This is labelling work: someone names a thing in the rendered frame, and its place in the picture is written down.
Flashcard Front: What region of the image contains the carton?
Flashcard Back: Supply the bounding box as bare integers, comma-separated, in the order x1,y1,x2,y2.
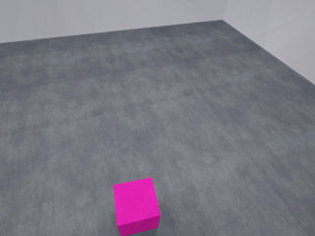
113,177,160,236

